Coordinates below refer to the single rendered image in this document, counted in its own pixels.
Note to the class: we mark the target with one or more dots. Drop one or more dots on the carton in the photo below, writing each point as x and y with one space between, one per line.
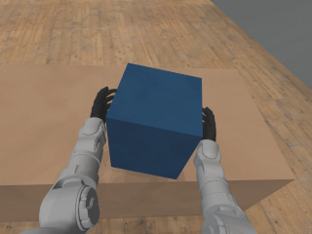
155 121

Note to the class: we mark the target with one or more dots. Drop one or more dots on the left robot hand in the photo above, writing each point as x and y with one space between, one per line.
101 105

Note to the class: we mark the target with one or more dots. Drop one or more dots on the left robot forearm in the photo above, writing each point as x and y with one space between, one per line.
85 160

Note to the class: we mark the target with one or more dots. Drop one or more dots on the right robot upper arm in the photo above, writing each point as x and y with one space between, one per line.
226 224

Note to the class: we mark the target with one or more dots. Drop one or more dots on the right robot forearm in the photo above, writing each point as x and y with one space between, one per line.
212 183

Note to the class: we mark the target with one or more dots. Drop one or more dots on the left robot upper arm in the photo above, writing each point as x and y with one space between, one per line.
68 210

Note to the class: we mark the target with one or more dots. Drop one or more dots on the pedestal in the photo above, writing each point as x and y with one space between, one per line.
44 106

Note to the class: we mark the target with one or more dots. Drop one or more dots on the right robot hand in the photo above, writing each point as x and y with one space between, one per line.
209 128

